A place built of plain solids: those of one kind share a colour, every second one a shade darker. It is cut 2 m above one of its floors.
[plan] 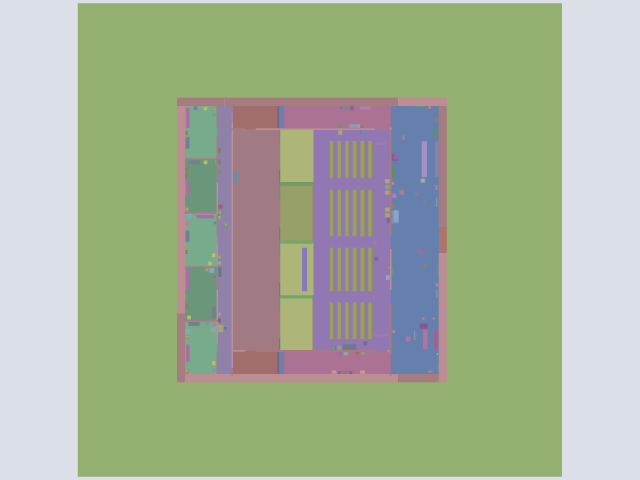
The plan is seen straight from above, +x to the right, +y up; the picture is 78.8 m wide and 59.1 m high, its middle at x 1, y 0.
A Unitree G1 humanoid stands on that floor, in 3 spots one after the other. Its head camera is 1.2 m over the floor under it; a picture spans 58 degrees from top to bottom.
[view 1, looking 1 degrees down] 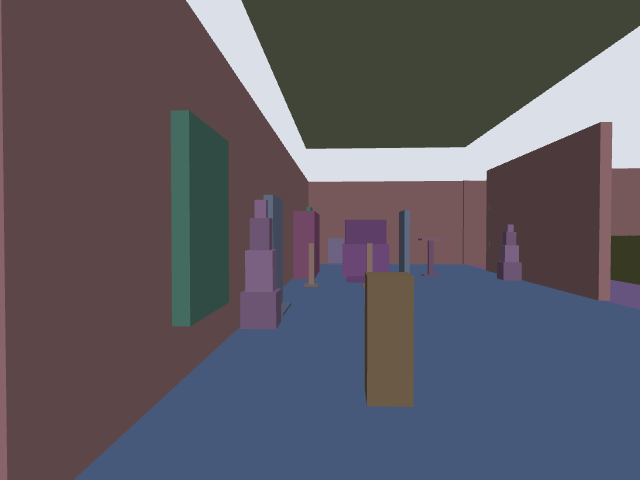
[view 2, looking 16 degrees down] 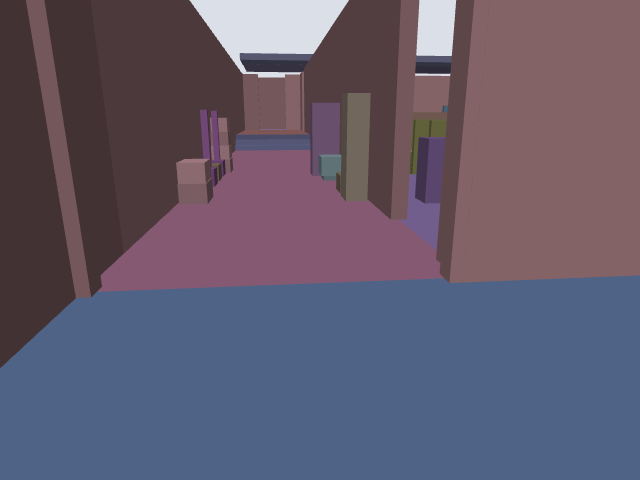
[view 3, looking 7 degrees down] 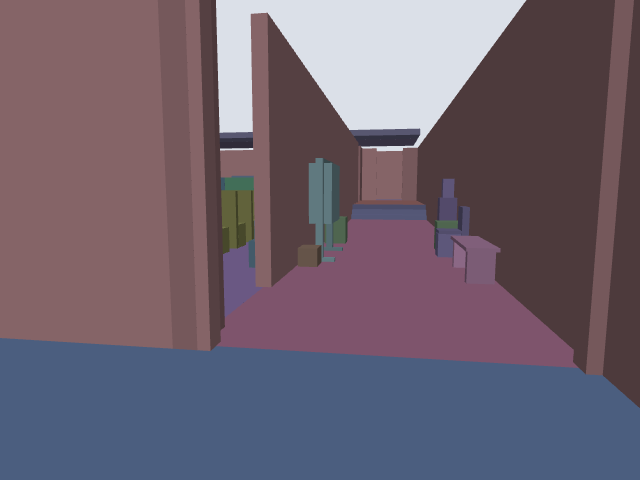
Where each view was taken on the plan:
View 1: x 14.30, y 0.00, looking -87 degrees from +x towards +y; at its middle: wall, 16.53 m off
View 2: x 12.71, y -15.12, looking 174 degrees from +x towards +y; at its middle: floor_promenade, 4.35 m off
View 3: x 12.71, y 15.12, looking -171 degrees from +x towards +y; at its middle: gowns_promenade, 6.96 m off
